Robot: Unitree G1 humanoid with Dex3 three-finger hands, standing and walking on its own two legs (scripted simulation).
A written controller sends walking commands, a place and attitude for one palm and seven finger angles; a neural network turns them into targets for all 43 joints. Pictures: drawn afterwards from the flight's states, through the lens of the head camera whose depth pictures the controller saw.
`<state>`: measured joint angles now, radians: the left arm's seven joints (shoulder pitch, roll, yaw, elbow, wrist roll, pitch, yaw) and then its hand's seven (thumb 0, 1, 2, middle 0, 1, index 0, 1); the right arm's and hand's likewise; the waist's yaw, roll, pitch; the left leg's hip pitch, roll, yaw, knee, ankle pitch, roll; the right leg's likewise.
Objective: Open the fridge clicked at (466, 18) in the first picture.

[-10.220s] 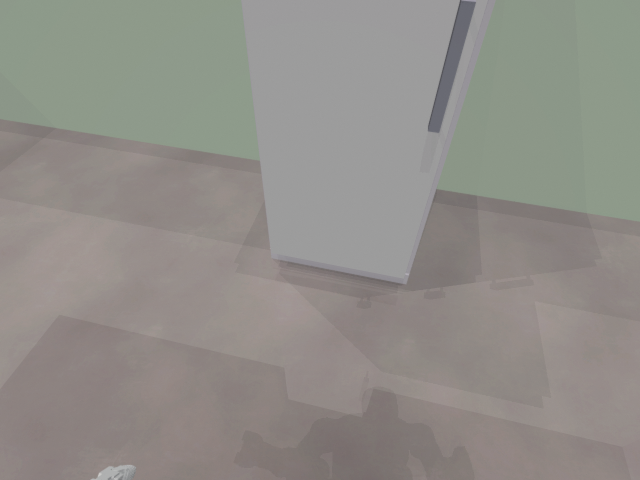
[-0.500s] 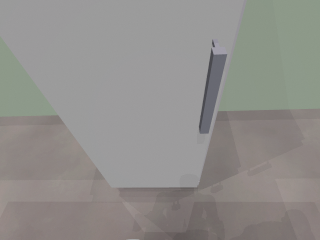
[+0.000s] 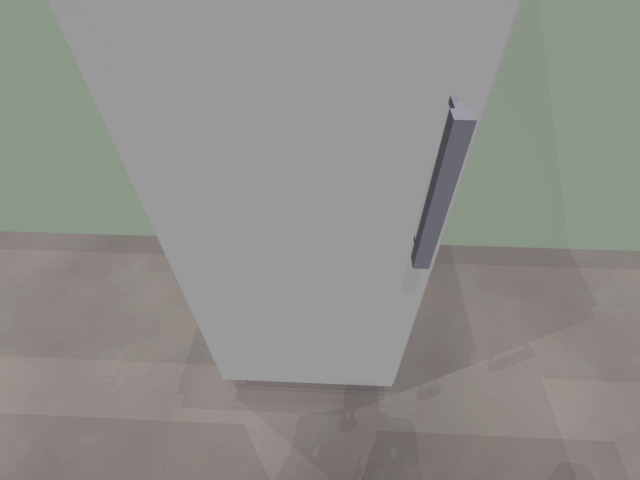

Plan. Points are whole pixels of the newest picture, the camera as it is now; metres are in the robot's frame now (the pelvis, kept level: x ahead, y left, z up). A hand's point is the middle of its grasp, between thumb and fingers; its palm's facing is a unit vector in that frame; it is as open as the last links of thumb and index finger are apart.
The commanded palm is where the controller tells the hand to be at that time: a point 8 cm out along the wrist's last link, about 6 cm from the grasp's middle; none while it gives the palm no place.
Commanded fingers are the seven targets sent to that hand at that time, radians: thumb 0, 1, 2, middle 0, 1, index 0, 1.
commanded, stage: come to a stop and stand still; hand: right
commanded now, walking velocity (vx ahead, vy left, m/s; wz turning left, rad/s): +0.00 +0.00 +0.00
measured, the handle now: (435, 192) +0.49 -0.14 +0.11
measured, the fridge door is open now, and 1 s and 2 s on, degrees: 0 0 0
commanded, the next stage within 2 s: look again from close up in 0.30 s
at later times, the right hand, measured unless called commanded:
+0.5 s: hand out of the picture -0.03 -0.17 -0.18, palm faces +0.03 +0.98 -0.18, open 7.4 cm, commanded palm none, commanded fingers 0.00 -0.90 -0.90 0.20 0.30 0.20 0.30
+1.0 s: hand out of the picture +0.03 -0.19 -0.18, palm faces -0.01 +0.98 -0.19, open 7.3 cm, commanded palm none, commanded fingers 0.00 -0.90 -0.90 0.20 0.30 0.20 0.30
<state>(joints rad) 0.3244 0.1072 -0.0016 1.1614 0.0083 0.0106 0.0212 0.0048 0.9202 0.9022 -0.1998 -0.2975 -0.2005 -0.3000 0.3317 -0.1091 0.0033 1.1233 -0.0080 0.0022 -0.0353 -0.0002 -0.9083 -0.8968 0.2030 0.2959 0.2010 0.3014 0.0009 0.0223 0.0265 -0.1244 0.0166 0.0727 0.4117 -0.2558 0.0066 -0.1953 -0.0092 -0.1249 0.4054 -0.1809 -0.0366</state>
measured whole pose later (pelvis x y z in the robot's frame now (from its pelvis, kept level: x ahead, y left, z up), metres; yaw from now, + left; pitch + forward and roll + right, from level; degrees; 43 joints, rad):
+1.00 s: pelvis +0.02 -0.02 +0.00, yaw +1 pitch -1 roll +0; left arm 0.26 0.17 -0.01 1.10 0.01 -0.02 0.02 0.01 0.92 0.90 -0.20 -0.30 -0.20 -0.30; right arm 0.29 -0.16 0.01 1.08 -0.01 -0.01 -0.04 0.00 -0.91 -0.90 0.20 0.30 0.20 0.30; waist 0.00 0.00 0.02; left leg -0.15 0.04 0.04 0.46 -0.30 -0.02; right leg -0.21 0.01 -0.15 0.45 -0.23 -0.06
